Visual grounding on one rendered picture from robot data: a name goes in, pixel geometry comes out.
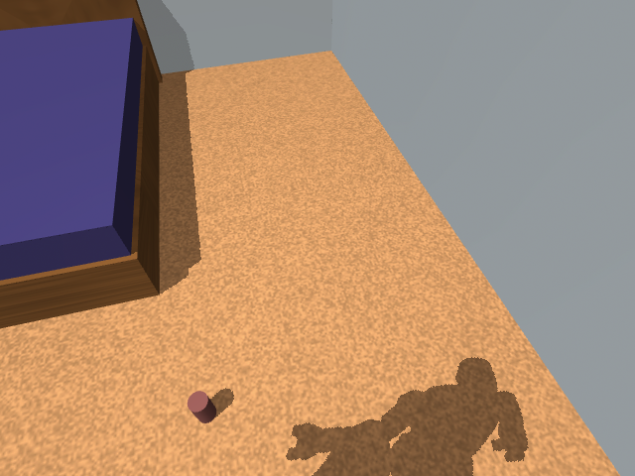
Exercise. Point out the bed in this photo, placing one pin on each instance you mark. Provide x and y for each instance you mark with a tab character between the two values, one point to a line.
79	158

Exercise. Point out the can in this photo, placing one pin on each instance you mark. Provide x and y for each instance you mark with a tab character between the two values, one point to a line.
202	407

